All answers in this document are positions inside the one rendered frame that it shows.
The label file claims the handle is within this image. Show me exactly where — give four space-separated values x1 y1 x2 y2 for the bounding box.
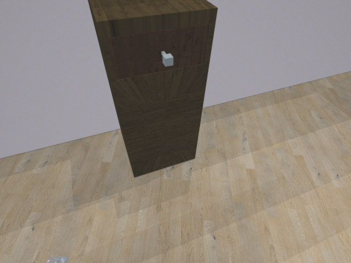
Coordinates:
161 51 173 67

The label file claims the drawer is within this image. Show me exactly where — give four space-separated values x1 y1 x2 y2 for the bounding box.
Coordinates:
106 24 210 79

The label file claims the cabinet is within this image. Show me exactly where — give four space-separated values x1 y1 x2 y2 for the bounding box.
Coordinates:
88 0 218 177

